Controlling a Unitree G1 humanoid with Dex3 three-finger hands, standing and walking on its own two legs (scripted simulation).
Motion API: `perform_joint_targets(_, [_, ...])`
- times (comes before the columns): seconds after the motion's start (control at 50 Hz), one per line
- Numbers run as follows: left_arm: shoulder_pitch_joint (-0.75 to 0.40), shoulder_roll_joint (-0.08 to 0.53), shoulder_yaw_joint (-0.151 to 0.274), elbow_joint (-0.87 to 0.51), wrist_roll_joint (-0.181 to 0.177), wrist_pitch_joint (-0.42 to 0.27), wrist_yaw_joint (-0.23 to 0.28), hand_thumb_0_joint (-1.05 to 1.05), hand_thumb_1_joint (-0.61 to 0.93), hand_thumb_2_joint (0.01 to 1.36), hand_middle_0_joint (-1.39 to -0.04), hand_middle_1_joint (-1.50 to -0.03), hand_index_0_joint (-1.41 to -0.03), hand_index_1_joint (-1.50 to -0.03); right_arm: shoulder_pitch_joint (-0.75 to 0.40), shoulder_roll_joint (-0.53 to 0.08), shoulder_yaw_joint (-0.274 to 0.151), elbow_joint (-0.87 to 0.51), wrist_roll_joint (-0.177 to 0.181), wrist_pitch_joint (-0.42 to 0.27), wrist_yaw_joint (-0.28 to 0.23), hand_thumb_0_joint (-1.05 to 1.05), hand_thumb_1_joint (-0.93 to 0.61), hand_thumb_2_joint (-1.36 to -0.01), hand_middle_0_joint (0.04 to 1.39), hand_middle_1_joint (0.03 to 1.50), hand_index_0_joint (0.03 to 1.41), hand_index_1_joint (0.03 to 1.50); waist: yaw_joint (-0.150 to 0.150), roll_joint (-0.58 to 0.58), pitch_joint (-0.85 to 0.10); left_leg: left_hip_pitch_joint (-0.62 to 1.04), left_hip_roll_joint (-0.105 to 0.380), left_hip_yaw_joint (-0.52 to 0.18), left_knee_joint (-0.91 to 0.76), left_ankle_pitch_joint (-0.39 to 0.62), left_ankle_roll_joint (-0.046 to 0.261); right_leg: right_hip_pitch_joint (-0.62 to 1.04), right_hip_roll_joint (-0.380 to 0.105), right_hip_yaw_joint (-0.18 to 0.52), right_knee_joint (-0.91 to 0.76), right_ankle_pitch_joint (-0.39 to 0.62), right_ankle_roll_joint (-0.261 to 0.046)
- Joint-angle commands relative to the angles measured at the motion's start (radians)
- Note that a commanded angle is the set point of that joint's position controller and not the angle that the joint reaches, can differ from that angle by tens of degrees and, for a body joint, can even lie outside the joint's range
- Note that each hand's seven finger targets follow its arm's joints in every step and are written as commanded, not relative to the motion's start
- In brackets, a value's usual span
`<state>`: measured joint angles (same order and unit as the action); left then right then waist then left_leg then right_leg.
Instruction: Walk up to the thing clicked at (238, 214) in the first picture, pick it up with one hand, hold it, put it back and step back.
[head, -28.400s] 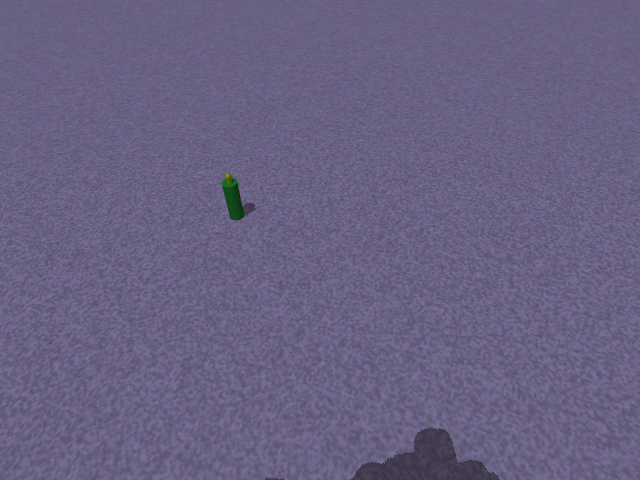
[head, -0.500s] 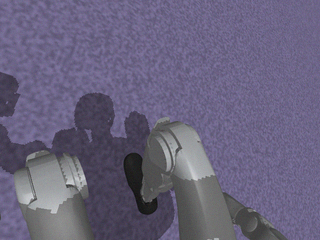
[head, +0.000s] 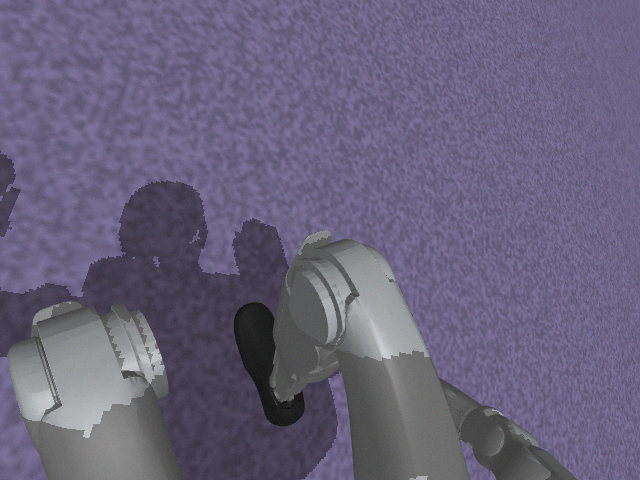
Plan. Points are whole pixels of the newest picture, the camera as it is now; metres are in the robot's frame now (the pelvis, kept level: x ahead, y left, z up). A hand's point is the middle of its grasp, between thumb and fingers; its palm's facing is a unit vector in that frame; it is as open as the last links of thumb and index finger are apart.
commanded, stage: loosen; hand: left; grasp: from the side
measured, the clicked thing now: out of the picture +0.46 +0.27 -0.18
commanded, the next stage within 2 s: open in 0.10 s
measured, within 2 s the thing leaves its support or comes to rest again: rests again in 0.48 s
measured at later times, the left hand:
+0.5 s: hand out of the picture +0.47 +0.26 -0.16, palm faces +0.33 -0.94 +0.01, open 12.7 cm
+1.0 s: hand out of the picture +0.46 +0.35 -0.08, palm faces +0.33 -0.94 -0.08, open 17.5 cm
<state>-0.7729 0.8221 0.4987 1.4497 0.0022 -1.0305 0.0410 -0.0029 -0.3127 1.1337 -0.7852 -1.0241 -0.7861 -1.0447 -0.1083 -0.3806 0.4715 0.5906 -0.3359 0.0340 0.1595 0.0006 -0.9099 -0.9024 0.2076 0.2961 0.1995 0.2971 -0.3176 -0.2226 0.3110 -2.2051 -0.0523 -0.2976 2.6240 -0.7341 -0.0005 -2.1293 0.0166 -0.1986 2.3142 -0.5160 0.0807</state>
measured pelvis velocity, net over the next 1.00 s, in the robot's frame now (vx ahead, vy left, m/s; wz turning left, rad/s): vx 0.00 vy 0.00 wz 0.02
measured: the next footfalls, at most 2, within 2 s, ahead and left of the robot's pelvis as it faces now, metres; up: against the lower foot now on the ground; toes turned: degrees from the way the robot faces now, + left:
none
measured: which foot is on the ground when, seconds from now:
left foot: down 0.00-1.00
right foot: down 0.00-1.00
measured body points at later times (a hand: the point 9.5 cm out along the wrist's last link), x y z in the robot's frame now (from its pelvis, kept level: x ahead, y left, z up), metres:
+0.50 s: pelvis +0.00 +0.00 +0.00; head +0.25 +0.17 +0.33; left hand +0.45 +0.31 -0.16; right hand +0.13 -0.26 -0.04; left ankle +0.08 +0.11 -0.26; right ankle +0.16 -0.13 -0.26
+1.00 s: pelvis +0.00 +0.00 +0.02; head +0.23 +0.17 +0.37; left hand +0.44 +0.40 -0.08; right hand +0.13 -0.26 -0.04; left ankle +0.08 +0.11 -0.26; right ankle +0.16 -0.13 -0.26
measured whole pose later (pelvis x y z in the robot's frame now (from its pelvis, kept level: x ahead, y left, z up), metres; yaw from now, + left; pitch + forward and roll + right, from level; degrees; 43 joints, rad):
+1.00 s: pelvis +0.00 +0.00 +0.02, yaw +1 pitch +22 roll -17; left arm -0.77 0.87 0.49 1.27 -0.08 -0.84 -0.16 -0.01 -0.57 0.04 -0.09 -0.03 -0.08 -0.03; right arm 0.00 -0.37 0.39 0.59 -0.24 0.09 0.11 0.00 -0.91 -0.90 0.21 0.30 0.20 0.30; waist -0.26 -0.14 0.16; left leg -2.21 -0.05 -0.25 2.54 -0.73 0.02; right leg -2.13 -0.01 -0.17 2.26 -0.54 0.07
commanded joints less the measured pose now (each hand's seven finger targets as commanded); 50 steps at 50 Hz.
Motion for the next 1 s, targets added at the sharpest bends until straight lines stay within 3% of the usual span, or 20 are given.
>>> perform_joint_targets(0.0, [-0.275,0.188,0.003,-0.194,-0.022,-0.118,0.001,0.000,0.329,1.294,-1.317,-1.409,-1.315,-1.419,0.089,-0.359,-0.110,0.000,-0.002,0.013,-0.017,0.000,-0.903,-0.905,0.199,0.300,0.199,0.300,-0.109,0.560,-0.676,0.386,0.073,0.046,-0.358,0.200,-0.022,0.396,0.030,-0.103,-0.116,0.146,-0.081])
perform_joint_targets(0.02, [-0.272,0.190,0.001,-0.186,-0.020,-0.117,0.002,0.000,0.269,1.214,-1.365,-1.353,-1.366,-1.360,0.090,-0.359,-0.105,0.001,-0.003,0.015,-0.017,0.000,-0.919,-0.903,0.200,0.300,0.200,0.300,-0.110,0.561,-0.672,0.387,0.074,0.040,-0.363,0.193,-0.024,0.389,0.030,-0.108,-0.115,0.138,-0.082])
perform_joint_targets(0.06, [-0.284,0.197,0.001,-0.201,-0.020,-0.121,0.002,0.000,0.159,1.054,-1.229,-1.193,-1.240,-1.200,0.092,-0.363,-0.109,0.005,-0.003,0.015,-0.016,0.000,-0.918,-0.897,0.200,0.300,0.200,0.300,-0.110,0.581,-0.671,0.422,0.077,0.031,-0.372,0.183,-0.029,0.364,0.031,-0.112,-0.112,0.129,-0.084])
perform_joint_targets(0.08, [-0.286,0.156,-0.027,-0.180,-0.022,-0.120,-0.004,0.000,0.148,0.974,-1.162,-1.113,-1.174,-1.120,0.087,-0.359,-0.108,0.019,-0.003,0.017,-0.016,0.000,-0.918,-0.896,0.201,0.300,0.200,0.300,-0.117,0.580,-0.635,0.420,0.079,0.027,-0.380,0.166,-0.032,0.335,0.027,-0.116,-0.109,0.117,-0.083])
perform_joint_targets(0.12, [-0.301,0.175,0.000,-0.210,-0.041,-0.129,-0.003,0.000,0.107,0.814,-1.091,-1.011,-1.103,-0.998,0.081,-0.367,-0.107,-0.002,0.000,0.011,-0.016,0.000,-0.916,-0.895,0.201,0.300,0.200,0.300,-0.117,0.587,-0.661,0.428,0.079,0.021,-0.381,0.167,-0.032,0.353,0.027,-0.116,-0.107,0.124,-0.083])
perform_joint_targets(0.14, [-0.299,0.172,-0.008,-0.202,-0.047,-0.131,-0.006,0.000,0.057,0.734,-1.057,-0.960,-1.065,-0.951,0.076,-0.362,-0.105,0.003,0.002,0.010,-0.014,0.000,-0.919,-0.896,0.201,0.300,0.200,0.300,-0.110,0.570,-0.642,0.392,0.076,0.030,-0.377,0.140,-0.026,0.356,0.032,-0.113,-0.113,0.101,-0.084])
perform_joint_targets(0.16, [-0.305,0.179,0.007,-0.207,-0.053,-0.134,-0.006,0.000,0.008,0.686,-1.019,-0.923,-1.029,-0.912,0.074,-0.365,-0.107,-0.005,0.003,0.008,-0.015,0.000,-0.919,-0.896,0.201,0.300,0.200,0.300,-0.113,0.564,-0.654,0.399,0.076,0.030,-0.372,0.153,-0.025,0.365,0.030,-0.111,-0.117,0.113,-0.082])
perform_joint_targets(0.18, [-0.288,0.154,-0.019,-0.173,-0.053,-0.131,-0.011,0.000,-0.050,0.625,-0.996,-0.878,-1.005,-0.867,0.084,-0.357,-0.101,0.020,0.000,0.009,-0.014,0.000,-0.925,-0.897,0.201,0.300,0.200,0.300,-0.115,0.556,-0.635,0.378,0.074,0.034,-0.370,0.142,-0.023,0.364,0.031,-0.112,-0.118,0.104,-0.079])
perform_joint_targets(0.22, [-0.320,0.178,-0.020,-0.202,-0.049,-0.139,-0.013,0.000,-0.196,0.544,-0.836,-0.718,-0.845,-0.722,0.081,-0.357,-0.100,0.017,-0.002,0.007,-0.018,0.000,-0.928,-0.903,0.201,0.300,0.200,0.300,-0.119,0.555,-0.652,0.382,0.074,0.039,-0.359,0.160,-0.020,0.373,0.033,-0.109,-0.121,0.122,-0.079])
perform_joint_targets(0.3, [-0.274,0.159,-0.034,-0.148,-0.036,-0.130,-0.018,0.000,-0.308,0.337,-0.634,-0.487,-0.625,-0.492,0.081,-0.359,-0.101,0.023,-0.004,0.013,-0.021,0.000,-0.922,-0.901,0.201,0.300,0.200,0.300,-0.114,0.559,-0.630,0.405,0.077,0.032,-0.370,0.178,-0.027,0.350,0.030,-0.113,-0.117,0.126,-0.083])
perform_joint_targets(0.38, [-0.231,0.128,-0.043,-0.095,-0.038,-0.110,-0.017,0.000,-0.441,0.260,-0.560,-0.399,-0.546,-0.409,0.066,-0.365,-0.101,-0.005,0.002,0.022,-0.020,0.000,-0.923,-0.902,0.201,0.301,0.200,0.301,-0.110,0.535,-0.600,0.392,0.077,0.021,-0.392,0.155,-0.030,0.321,0.028,-0.129,-0.120,0.105,-0.083])
perform_joint_targets(0.48, [-0.208,0.144,-0.019,-0.105,-0.049,-0.109,-0.014,0.000,-0.441,0.210,-0.431,-0.293,-0.418,-0.303,0.070,-0.361,-0.094,-0.025,0.006,0.030,-0.019,0.000,-0.916,-0.902,0.201,0.301,0.200,0.301,-0.097,0.520,-0.615,0.381,0.074,0.023,-0.390,0.168,-0.026,0.352,0.031,-0.132,-0.122,0.116,-0.081])
perform_joint_targets(0.54, [-0.251,0.145,-0.026,-0.138,-0.056,-0.122,-0.015,0.000,-0.429,0.145,-0.314,-0.183,-0.300,-0.192,0.072,-0.357,-0.089,-0.022,0.004,0.025,-0.019,0.000,-0.913,-0.901,0.201,0.300,0.201,0.300,-0.117,0.513,-0.630,0.365,0.073,0.029,-0.372,0.176,-0.019,0.382,0.033,-0.124,-0.126,0.131,-0.077])
perform_joint_targets(0.6, [-0.263,0.186,-0.007,-0.134,-0.052,-0.127,-0.012,0.000,-0.475,0.070,-0.131,-0.040,-0.115,-0.052,0.069,-0.355,-0.089,-0.014,0.007,0.026,-0.023,0.000,-0.897,-0.899,0.201,0.301,0.201,0.301,-0.107,0.518,-0.605,0.353,0.078,0.029,-0.378,0.132,-0.017,0.358,0.033,-0.115,-0.133,0.091,-0.080])
perform_joint_targets(0.62, [-0.290,0.235,0.012,-0.180,-0.044,-0.130,-0.009,0.000,-0.518,0.052,-0.102,-0.015,-0.084,-0.029,0.070,-0.359,-0.092,-0.016,0.007,0.025,-0.025,0.000,-0.899,-0.900,0.201,0.301,0.201,0.301,-0.099,0.541,-0.622,0.366,0.081,0.033,-0.378,0.131,-0.017,0.363,0.034,-0.110,-0.133,0.090,-0.082])
perform_joint_targets(0.74, [-0.286,0.333,0.091,-0.347,-0.050,-0.089,-0.044,0.000,-0.568,0.036,-0.079,0.000,-0.060,-0.014,0.108,-0.356,-0.119,-0.002,0.018,0.043,-0.036,0.000,-0.909,-0.903,0.201,0.301,0.201,0.301,-0.032,0.662,-0.766,0.470,0.082,0.062,-0.408,0.202,-0.034,0.399,0.027,-0.090,-0.124,0.121,-0.090])
perform_joint_targets(0.76, [-0.276,0.329,0.084,-0.346,-0.045,-0.067,-0.060,0.000,-0.572,0.038,-0.079,-0.005,-0.062,-0.020,0.124,-0.357,-0.128,-0.006,0.022,0.050,-0.040,0.000,-0.910,-0.903,0.201,0.300,0.201,0.300,-0.038,0.686,-0.786,0.491,0.083,0.059,-0.426,0.216,-0.038,0.404,0.024,-0.091,-0.124,0.129,-0.090])
perform_joint_targets(0.82, [-0.224,0.303,0.065,-0.366,-0.040,0.010,-0.116,0.000,-0.571,0.032,-0.078,-0.006,-0.063,-0.018,0.152,-0.351,-0.160,-0.005,0.046,0.064,-0.050,0.000,-0.910,-0.903,0.201,0.300,0.201,0.300,-0.015,0.707,-0.809,0.492,0.082,0.066,-0.461,0.215,-0.040,0.371,0.017,-0.080,-0.126,0.123,-0.097])
perform_joint_targets(0.9, [-0.182,0.169,-0.026,-0.310,-0.078,0.129,-0.211,0.000,-0.570,0.032,-0.051,-0.021,-0.049,-0.021,0.174,-0.332,-0.192,-0.024,0.096,0.072,-0.069,0.000,-0.895,-0.899,0.201,0.301,0.201,0.301,-0.036,0.581,-0.728,0.371,0.072,0.078,-0.472,0.163,-0.016,0.321,0.009,-0.068,-0.164,0.098,-0.095])
perform_joint_targets(0.98, [-0.295,0.168,-0.017,-0.373,-0.124,0.184,-0.257,0.000,-0.580,0.016,-0.031,-0.019,-0.043,-0.006,0.222,-0.316,-0.221,-0.012,0.132,0.063,-0.076,0.000,-0.873,-0.893,0.201,0.301,0.201,0.301,-0.029,0.538,-0.748,0.361,0.065,0.081,-0.463,0.152,-0.004,0.291,0.005,-0.057,-0.170,0.093,-0.095])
